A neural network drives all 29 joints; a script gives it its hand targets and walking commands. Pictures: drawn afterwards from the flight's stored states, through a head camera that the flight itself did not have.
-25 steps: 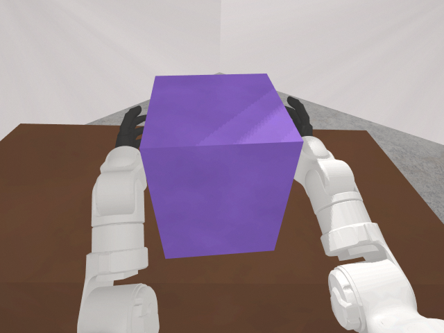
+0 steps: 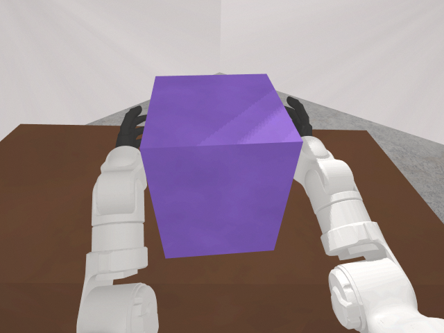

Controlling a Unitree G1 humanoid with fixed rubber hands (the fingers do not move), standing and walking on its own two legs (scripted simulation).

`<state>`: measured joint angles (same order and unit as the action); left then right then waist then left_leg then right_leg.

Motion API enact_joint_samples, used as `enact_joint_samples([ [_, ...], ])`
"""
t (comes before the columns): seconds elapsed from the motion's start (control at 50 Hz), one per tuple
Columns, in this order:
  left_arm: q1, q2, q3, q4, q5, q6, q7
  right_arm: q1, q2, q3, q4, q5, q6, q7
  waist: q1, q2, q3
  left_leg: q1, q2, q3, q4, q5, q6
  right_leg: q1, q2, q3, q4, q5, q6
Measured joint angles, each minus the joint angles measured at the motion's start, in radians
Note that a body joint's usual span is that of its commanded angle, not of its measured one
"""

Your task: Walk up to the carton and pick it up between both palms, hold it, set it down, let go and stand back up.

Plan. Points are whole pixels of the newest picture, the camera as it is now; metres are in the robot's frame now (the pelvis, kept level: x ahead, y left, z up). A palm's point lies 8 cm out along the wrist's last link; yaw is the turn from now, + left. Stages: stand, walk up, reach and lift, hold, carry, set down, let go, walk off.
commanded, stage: hold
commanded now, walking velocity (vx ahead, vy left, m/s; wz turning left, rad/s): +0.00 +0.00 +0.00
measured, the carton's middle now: (216, 165) +0.36 +0.00 +0.17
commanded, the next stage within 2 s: none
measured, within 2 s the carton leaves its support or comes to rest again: neither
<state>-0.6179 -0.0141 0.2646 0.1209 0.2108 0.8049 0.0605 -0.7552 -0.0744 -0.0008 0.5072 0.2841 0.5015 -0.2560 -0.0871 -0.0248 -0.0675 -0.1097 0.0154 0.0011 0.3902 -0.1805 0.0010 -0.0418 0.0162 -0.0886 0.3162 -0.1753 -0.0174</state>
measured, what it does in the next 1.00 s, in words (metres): stands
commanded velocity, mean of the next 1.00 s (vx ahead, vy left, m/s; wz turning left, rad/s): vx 0.00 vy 0.00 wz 0.00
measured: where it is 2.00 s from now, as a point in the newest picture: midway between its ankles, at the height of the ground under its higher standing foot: outside the picture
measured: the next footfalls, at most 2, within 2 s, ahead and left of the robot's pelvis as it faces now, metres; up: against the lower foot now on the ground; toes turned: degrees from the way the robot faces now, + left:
none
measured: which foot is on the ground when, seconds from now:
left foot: down 0.00-1.00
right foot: down 0.00-1.00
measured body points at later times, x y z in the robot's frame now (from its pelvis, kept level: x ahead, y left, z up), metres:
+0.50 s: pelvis +0.00 +0.00 +0.00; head -0.06 +0.02 +0.44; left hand +0.37 +0.16 +0.21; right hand +0.37 -0.14 +0.22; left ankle +0.03 +0.11 -0.75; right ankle +0.01 -0.10 -0.75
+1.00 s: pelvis +0.00 +0.00 +0.00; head -0.07 +0.02 +0.44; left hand +0.37 +0.16 +0.21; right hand +0.37 -0.14 +0.22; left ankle +0.03 +0.11 -0.75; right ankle +0.01 -0.10 -0.75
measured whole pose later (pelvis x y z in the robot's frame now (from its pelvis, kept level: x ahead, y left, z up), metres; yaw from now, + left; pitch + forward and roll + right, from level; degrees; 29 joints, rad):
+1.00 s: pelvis +0.00 +0.00 +0.00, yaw +0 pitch -6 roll -1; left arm -0.61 -0.02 0.26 0.10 0.22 0.80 0.06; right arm -0.74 -0.07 -0.01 0.49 0.28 0.50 -0.25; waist -0.08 -0.03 -0.06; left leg -0.10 0.01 0.00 0.39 -0.18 0.00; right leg -0.03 0.02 -0.09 0.31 -0.17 -0.02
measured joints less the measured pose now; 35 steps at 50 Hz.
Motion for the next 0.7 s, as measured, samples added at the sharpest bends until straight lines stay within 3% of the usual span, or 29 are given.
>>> enact_joint_samples([
  [0.7,0.014,-0.008,-0.004,-0.028,0.008,0.005,0.000,0.020,0.006,-0.006,-0.025,0.000,-0.001,0.002,0.001,-0.002,0.009,0.005,-0.002,0.000,0.004,-0.003,0.003,0.009,-0.001,0.001,-0.003,0.001,0.002],
])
